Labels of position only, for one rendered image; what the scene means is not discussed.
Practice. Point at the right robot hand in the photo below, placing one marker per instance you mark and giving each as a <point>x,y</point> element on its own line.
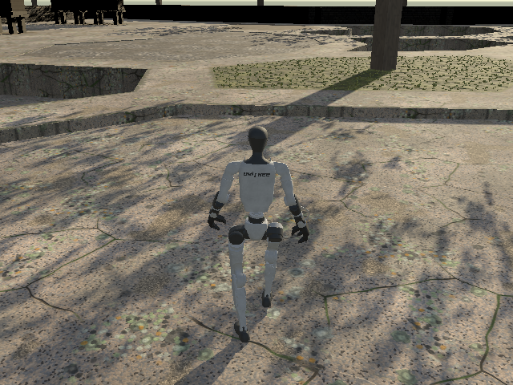
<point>304,231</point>

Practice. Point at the right robot upper arm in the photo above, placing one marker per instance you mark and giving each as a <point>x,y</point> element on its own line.
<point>286,181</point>

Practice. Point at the left robot hand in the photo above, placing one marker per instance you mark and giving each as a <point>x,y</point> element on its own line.
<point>218,218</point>

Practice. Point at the robot left forearm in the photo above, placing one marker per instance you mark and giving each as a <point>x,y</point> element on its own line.
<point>216,207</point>

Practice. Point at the left robot upper arm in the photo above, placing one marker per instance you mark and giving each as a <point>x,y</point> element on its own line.
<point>227,179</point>

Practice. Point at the right robot shin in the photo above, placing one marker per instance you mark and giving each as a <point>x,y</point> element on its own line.
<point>270,271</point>

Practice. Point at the robot right forearm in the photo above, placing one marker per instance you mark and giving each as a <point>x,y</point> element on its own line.
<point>297,214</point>

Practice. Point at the robot left foot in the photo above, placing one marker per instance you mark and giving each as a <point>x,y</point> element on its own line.
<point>243,335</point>

